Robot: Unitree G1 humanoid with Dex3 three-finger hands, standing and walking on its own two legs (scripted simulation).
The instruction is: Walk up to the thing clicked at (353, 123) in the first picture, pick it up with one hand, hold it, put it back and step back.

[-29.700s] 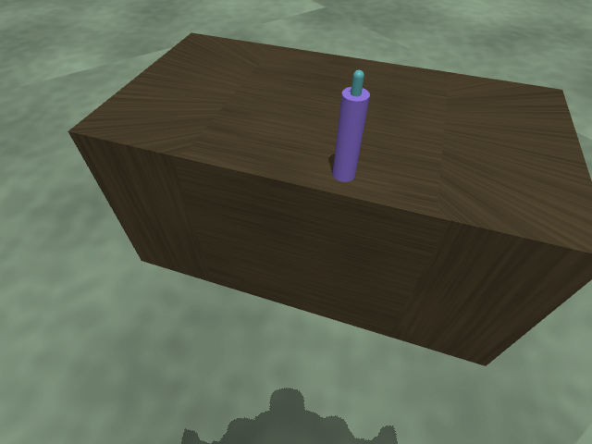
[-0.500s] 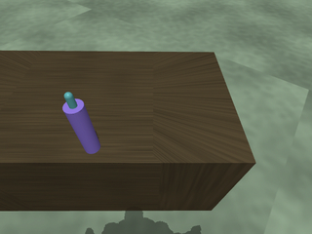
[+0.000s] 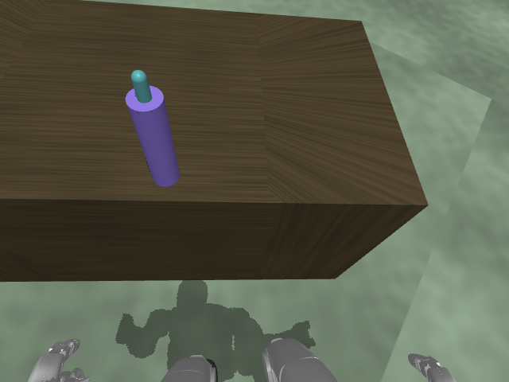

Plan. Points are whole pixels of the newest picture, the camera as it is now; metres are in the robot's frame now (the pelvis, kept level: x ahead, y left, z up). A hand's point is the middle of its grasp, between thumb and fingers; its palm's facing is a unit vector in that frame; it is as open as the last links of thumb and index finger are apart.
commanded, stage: step back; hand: left
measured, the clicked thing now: (154, 134) +0.50 +0.16 +0.02
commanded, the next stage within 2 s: none
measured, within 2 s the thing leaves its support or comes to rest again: neither
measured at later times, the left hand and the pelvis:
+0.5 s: hand out of the picture +0.01 +0.27 -0.14, palm faces +0.00 -0.92 -0.40, open 7.4 cm; pelvis -0.12 +0.00 -0.01, yaw +1 degrees
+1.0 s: hand out of the picture -0.20 +0.24 -0.16, palm faces -0.07 -0.91 -0.40, open 7.4 cm; pelvis -0.28 -0.03 -0.02, yaw -4 degrees
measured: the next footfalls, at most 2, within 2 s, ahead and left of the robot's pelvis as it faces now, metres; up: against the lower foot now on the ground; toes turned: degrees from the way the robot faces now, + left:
right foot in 0.18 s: -0.03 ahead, -0.13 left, +0.00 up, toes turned +0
left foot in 0.52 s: -0.10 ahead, +0.12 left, +0.00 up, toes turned -1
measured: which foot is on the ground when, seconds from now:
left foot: down 0.00-0.22, up 0.24-0.50, down 0.52-0.96, up 0.98-1.00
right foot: up 0.00-0.16, down 0.18-0.54, up 0.56-0.90, down 0.92-1.00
